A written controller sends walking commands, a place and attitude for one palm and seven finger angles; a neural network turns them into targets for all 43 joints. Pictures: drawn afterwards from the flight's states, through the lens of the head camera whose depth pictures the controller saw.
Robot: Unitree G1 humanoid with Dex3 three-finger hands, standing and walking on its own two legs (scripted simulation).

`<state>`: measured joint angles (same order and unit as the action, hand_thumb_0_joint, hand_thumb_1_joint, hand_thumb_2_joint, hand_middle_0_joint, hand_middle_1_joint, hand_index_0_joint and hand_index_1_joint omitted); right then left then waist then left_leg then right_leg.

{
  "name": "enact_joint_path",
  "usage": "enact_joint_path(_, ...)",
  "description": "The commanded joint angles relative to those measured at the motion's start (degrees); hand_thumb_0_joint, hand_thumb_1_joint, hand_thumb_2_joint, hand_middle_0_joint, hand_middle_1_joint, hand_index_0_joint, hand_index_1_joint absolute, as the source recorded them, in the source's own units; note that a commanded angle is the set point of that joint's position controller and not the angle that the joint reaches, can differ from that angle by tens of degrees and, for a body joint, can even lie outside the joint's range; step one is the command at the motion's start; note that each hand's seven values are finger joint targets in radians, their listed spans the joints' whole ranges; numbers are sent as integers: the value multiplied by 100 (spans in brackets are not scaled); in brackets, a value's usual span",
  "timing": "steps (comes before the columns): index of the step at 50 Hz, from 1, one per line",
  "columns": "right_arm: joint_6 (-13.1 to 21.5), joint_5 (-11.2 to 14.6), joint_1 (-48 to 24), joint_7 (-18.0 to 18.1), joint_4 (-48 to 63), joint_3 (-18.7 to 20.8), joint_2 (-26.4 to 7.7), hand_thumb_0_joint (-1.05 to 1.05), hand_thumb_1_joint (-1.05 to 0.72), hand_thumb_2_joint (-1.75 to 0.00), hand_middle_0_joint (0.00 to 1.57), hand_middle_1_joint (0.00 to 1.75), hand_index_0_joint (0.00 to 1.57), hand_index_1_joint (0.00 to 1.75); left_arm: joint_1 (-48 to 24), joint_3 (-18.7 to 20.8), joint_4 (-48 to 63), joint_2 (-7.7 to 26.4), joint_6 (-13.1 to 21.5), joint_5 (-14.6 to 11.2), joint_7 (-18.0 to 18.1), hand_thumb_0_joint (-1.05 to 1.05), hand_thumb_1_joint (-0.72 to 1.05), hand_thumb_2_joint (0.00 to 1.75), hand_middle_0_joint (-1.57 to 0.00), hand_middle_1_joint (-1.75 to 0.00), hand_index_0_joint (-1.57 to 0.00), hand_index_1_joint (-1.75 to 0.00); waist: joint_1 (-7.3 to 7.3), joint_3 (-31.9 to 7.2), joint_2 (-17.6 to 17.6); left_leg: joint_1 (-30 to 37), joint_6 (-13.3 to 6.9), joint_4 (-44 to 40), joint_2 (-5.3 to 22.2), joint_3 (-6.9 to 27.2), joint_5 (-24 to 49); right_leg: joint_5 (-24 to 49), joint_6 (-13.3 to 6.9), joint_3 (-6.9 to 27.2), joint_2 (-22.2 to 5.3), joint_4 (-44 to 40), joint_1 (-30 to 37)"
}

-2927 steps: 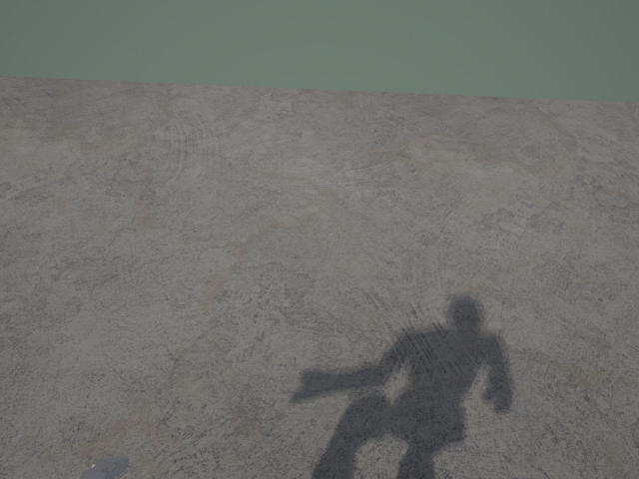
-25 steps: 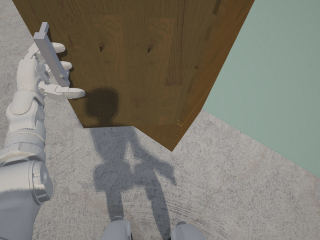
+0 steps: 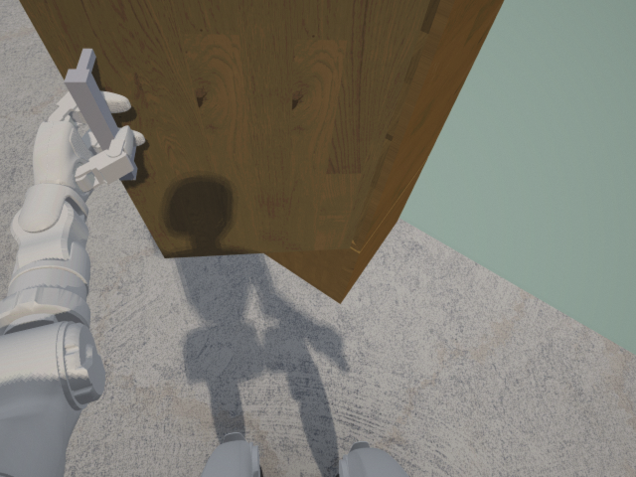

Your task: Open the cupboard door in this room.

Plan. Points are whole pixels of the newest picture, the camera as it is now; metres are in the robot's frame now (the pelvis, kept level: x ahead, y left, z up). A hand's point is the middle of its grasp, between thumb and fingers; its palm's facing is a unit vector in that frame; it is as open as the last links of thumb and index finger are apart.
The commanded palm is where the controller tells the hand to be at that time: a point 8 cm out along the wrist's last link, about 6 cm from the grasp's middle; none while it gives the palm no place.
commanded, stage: pull the door open along its arc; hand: left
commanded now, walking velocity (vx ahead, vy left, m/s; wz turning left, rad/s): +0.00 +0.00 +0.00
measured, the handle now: (109, 120) +0.54 +0.24 +0.09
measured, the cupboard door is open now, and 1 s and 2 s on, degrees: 40 75 78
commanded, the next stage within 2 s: open thumb and fingers to let go in 1.10 s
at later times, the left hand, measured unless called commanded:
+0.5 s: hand (126, 194) +0.43 +0.20 +0.09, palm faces +0.02 -1.00 +0.00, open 5.8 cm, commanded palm +0.37 +0.25 +0.09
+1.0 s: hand (209, 311) +0.29 +0.10 +0.09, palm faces +0.40 -0.91 +0.03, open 6.1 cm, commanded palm +0.22 +0.16 +0.09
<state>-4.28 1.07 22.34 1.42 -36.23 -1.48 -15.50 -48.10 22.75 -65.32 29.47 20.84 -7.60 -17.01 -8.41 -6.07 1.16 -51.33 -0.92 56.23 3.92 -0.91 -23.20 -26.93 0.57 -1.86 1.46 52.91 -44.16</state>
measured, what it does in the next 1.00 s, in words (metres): stands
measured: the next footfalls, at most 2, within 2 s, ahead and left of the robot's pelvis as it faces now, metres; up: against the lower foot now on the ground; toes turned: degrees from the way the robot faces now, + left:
none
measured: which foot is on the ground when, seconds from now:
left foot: down 0.00-1.00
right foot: down 0.00-1.00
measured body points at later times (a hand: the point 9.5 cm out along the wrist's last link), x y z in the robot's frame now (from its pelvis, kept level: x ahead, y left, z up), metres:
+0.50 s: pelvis +0.01 +0.00 +0.01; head +0.08 +0.01 +0.46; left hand +0.42 +0.25 +0.09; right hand +0.06 -0.26 -0.10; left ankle +0.03 +0.11 -0.68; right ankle -0.02 -0.13 -0.68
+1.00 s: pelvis +0.01 -0.04 +0.02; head +0.03 -0.05 +0.47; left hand +0.26 +0.15 +0.09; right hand +0.21 -0.24 -0.06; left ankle +0.03 +0.11 -0.68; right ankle -0.02 -0.13 -0.68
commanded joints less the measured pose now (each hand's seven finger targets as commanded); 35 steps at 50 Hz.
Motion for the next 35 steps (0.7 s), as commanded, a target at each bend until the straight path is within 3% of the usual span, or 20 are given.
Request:
enact_joint_path(1,104,-42,796,98,346,370,-1040,0,-90,-90,20,30,20,30,-2495,395,1097,1766,294,-37,170,0,90,90,-40,-135,-40,-135,-8,-2269,546,2433,-101,-498,-188,322,1808,1808,-113,-38,225,-649,96)
enact_joint_path(4,110,-40,797,106,361,357,-1034,0,-90,-90,20,30,20,30,-2579,422,1064,1877,345,36,222,0,90,90,-40,-135,-40,-135,-38,-2342,523,2360,-108,-465,-188,315,1806,1840,-94,-11,213,-604,135)
enact_joint_path(5,112,-51,772,95,379,358,-1011,0,-90,-90,20,30,20,30,-2525,308,1091,1716,343,36,214,0,90,90,-40,-135,-40,-135,-25,-2365,660,2425,-95,-460,-196,298,1815,1819,-104,-15,215,-609,101)
enact_joint_path(6,126,-52,765,71,401,370,-960,0,-90,-90,20,30,20,30,-2507,-21,1177,1196,342,-12,191,0,90,90,-40,-135,-40,-135,-72,-2387,686,2569,-77,-475,-192,318,1852,1788,-112,-63,224,-610,-16)
enact_joint_path(8,139,-75,775,44,439,390,-979,0,-90,-90,20,30,20,30,-2120,79,1206,1176,365,-92,174,0,90,90,-40,-135,-40,-135,60,-2478,689,2712,-61,-484,-181,332,1996,1818,-151,-103,243,-594,52)
enact_joint_path(9,128,-65,763,40,446,411,-1024,0,-90,-90,20,30,20,30,-2076,247,1375,1386,377,-102,202,0,90,90,-40,-135,-40,-135,117,-2649,699,2784,-51,-482,-164,319,2041,1884,-139,-86,241,-573,77)
enact_joint_path(14,89,-14,640,-6,607,438,-967,0,-90,-90,20,30,20,30,-1292,140,1951,1115,347,-193,191,0,90,90,-40,-135,-40,-135,302,-2803,615,2881,-57,-555,-190,230,2348,2263,-145,-102,266,-587,472)
enact_joint_path(20,100,80,322,-57,911,452,-867,0,-90,-90,20,30,20,30,344,-31,2960,633,192,-459,224,0,90,90,-40,-135,-40,-135,524,-2401,277,2754,-86,-788,-231,100,2404,2580,-138,-123,270,-736,1028)
enact_joint_path(25,246,153,-75,-128,1228,446,-740,0,-90,-90,20,30,20,30,2199,-295,4252,50,100,-723,243,0,90,90,-40,-135,-40,-135,765,-2068,343,2808,-84,-959,-246,-7,2615,2858,-134,-131,240,-779,1380)
enact_joint_path(26,284,152,-151,-142,1300,444,-737,0,-90,-90,20,30,20,30,2462,-203,4643,76,98,-793,265,0,90,90,-40,-135,-40,-135,830,-2102,285,2830,-77,-1006,-249,-8,2651,2918,-130,-143,235,-772,1473)
enact_joint_path(28,391,140,-374,-160,1413,424,-620,0,-90,-90,20,30,20,30,3194,127,5272,-70,7,-1004,736,0,90,90,-40,-135,-40,-135,1147,-2026,221,2678,-51,-1072,-285,-58,2711,3013,-140,-180,234,-769,1790)
enact_joint_path(30,466,146,-574,-198,1498,392,-536,0,-90,-90,20,30,20,30,3881,-138,5672,-564,-151,-976,1119,0,90,90,-40,-135,-40,-135,1105,-1649,105,2633,-1,-1208,-280,-87,2502,2874,-108,-242,217,-809,1713)
enact_joint_path(32,513,93,-770,-225,1552,366,-460,0,-90,-90,20,30,20,30,4204,-26,6225,-710,-251,-900,1669,0,90,90,-40,-135,-40,-135,1215,-1487,59,2546,28,-1273,-323,-96,2289,2741,-116,-260,197,-827,1800)
enact_joint_path(33,527,55,-820,-221,1544,362,-445,0,-90,-90,20,30,20,30,4386,-22,6428,-693,-257,-761,1966,0,90,90,-40,-135,-40,-135,1220,-1409,-61,2510,24,-1257,-326,-69,2257,2676,-127,-261,190,-815,1852)
enact_joint_path(35,523,-1,-936,-276,1592,343,-368,0,-90,-90,20,30,20,30,4868,-446,6878,-1159,-286,-485,2366,0,90,90,-40,-135,-40,-135,1158,-1360,-39,2609,36,-1266,-321,-75,2304,2714,-121,-265,144,-783,1813)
